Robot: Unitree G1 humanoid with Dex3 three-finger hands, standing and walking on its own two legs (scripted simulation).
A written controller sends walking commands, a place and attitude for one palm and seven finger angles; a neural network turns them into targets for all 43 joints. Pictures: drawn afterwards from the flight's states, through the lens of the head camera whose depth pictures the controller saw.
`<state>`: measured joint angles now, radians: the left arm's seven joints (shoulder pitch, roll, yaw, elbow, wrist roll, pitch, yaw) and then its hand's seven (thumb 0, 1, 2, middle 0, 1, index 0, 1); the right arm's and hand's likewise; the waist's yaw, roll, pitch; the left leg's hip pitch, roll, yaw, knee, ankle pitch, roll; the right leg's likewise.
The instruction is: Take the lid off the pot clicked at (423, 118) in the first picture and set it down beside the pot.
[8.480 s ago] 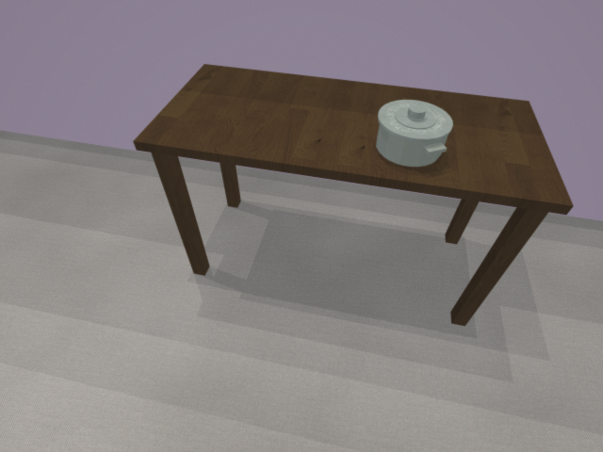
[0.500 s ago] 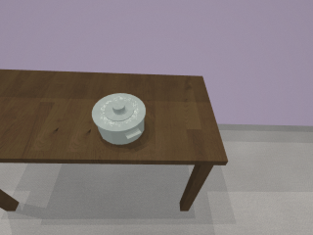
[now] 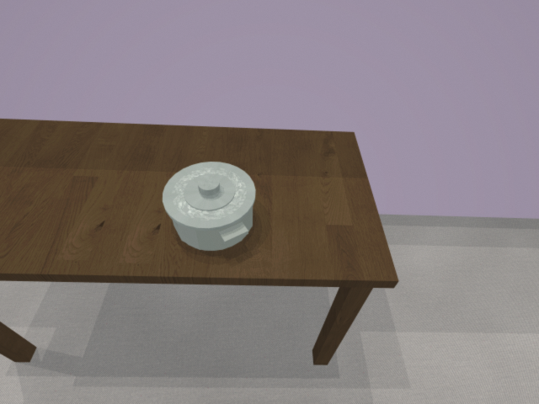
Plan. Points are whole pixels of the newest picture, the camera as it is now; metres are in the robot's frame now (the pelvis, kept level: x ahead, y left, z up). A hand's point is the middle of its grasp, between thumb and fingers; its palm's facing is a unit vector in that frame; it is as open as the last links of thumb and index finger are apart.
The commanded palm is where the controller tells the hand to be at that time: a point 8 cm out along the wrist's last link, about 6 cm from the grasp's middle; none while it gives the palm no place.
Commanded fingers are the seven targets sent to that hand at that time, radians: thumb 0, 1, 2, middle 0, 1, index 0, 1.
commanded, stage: lift the closed hand beside the body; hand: left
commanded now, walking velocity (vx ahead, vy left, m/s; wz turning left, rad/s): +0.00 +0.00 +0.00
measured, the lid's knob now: (208, 185) +0.51 +0.17 +0.00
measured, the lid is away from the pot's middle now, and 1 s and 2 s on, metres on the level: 0.00 0.00 0.00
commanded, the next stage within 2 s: raise the hand higher, near the body in 0.56 s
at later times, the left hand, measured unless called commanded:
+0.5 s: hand out of the picture +0.11 +0.18 -0.07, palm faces +0.27 -0.91 -0.30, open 3.2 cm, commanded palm +0.08 +0.23 -0.04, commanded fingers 0.00 0.90 0.90 -1.30 -1.50 -1.30 -1.50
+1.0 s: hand (135, 380) +0.15 +0.19 +0.00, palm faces +0.27 -0.88 -0.40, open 3.1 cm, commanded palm +0.10 +0.23 +0.03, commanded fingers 0.00 0.90 0.90 -1.30 -1.50 -1.30 -1.50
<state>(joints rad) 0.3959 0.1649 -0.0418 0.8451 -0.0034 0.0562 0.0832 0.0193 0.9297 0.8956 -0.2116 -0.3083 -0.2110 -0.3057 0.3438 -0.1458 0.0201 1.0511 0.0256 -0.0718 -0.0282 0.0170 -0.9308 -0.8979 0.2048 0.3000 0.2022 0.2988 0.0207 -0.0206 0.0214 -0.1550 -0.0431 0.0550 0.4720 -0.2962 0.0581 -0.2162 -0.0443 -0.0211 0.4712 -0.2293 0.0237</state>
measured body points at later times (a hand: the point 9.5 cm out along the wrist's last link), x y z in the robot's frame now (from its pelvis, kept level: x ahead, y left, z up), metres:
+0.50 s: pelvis +0.00 -0.04 -0.01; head +0.02 -0.04 +0.44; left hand +0.09 +0.23 -0.05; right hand +0.23 -0.25 -0.06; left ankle -0.02 +0.07 -0.74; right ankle +0.01 -0.14 -0.74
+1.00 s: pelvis +0.03 -0.04 +0.00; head +0.04 -0.06 +0.45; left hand +0.13 +0.24 +0.02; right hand +0.22 -0.27 -0.09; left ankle -0.02 +0.07 -0.74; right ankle +0.01 -0.14 -0.74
